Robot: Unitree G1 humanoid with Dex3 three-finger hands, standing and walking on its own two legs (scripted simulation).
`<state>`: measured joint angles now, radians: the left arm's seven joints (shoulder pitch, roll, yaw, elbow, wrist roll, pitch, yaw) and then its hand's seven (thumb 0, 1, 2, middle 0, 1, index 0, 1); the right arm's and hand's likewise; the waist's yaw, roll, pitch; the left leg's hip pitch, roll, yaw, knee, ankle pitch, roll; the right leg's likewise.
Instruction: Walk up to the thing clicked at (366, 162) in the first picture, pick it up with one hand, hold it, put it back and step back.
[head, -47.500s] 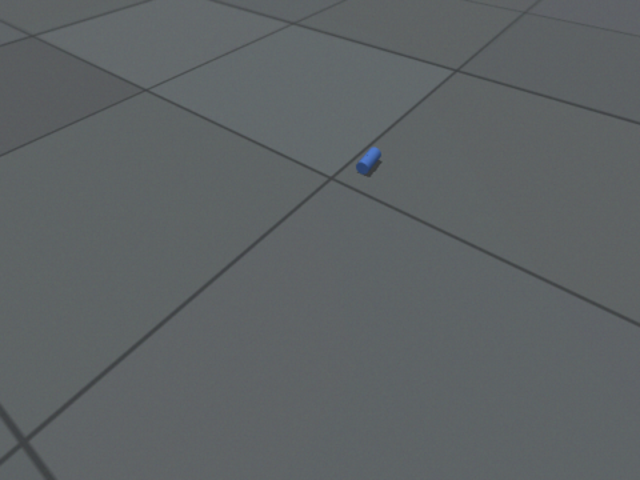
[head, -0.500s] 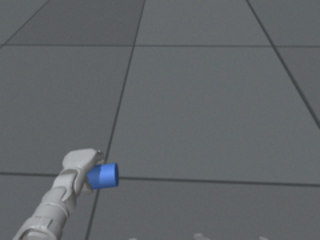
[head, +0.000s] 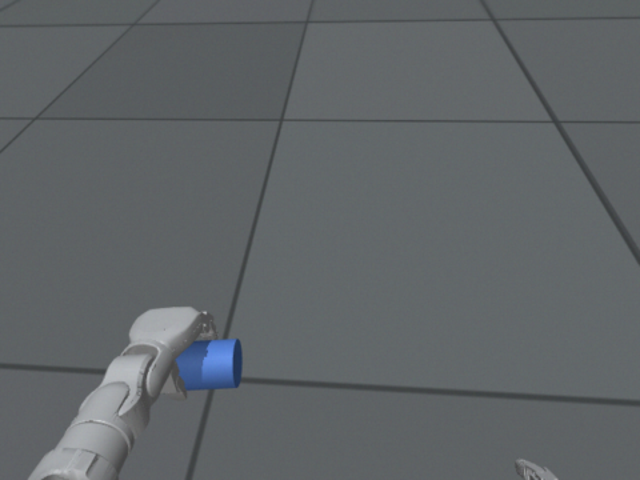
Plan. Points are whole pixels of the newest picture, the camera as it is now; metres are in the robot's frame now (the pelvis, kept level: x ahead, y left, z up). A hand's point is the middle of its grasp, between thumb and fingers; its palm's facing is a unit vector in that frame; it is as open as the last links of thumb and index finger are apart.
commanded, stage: hold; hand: left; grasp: from above
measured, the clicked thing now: (186, 365) +0.32 +0.22 -0.08
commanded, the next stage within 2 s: crouch in 1.48 s
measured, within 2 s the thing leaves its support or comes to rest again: neither
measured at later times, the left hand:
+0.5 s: hand (177, 368) +0.29 +0.21 -0.02, palm faces -0.44 -0.04 -0.90, open 9.7 cm
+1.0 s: hand (176, 365) +0.28 +0.21 -0.01, palm faces -0.44 -0.04 -0.90, open 9.8 cm
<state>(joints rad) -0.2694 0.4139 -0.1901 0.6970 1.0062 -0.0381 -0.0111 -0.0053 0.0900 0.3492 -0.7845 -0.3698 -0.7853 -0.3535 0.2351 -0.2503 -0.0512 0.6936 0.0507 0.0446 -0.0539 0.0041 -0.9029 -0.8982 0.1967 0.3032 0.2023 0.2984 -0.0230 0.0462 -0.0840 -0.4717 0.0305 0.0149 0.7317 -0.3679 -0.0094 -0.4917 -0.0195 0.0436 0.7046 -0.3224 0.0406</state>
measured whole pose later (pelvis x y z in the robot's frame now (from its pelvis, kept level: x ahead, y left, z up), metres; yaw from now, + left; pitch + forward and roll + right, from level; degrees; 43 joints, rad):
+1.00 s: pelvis -0.01 -0.01 +0.01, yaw +0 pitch +1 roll +1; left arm -0.20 0.41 -0.19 0.54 0.98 -0.03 -0.08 0.00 0.05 0.40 -0.73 -0.51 -0.74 -0.49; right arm 0.19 -0.25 -0.03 0.67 0.07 0.05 -0.07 0.01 -0.91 -0.90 0.20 0.30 0.20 0.30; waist 0.01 0.06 -0.03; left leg -0.31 0.03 0.03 0.58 -0.29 -0.02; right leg -0.35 -0.02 0.05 0.59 -0.26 0.03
